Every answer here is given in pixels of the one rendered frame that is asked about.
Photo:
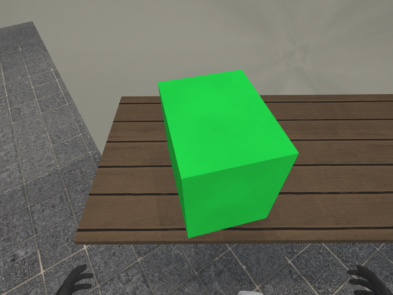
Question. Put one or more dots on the right robot hand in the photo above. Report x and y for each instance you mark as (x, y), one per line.
(373, 283)

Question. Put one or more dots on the table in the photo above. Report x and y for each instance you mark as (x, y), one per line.
(339, 189)

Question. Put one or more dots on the left robot hand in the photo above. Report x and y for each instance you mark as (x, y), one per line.
(68, 287)

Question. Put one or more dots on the carton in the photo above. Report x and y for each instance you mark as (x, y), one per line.
(230, 157)

